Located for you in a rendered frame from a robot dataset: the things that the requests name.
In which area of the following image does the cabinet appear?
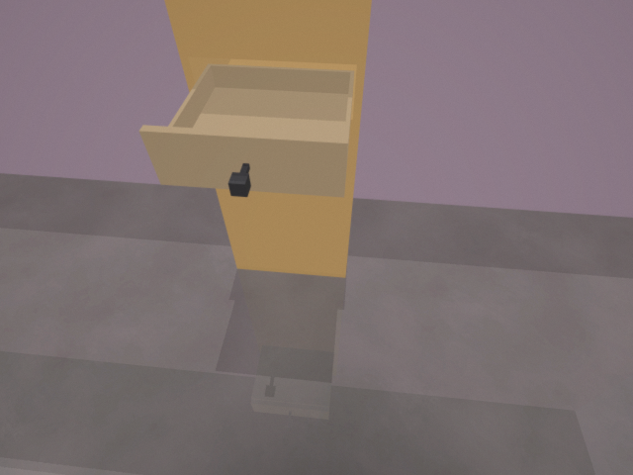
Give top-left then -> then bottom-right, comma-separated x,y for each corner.
164,0 -> 372,278

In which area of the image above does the handle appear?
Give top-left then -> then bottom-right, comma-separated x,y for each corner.
228,163 -> 251,197

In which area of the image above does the drawer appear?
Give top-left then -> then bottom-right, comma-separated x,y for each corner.
139,64 -> 354,198

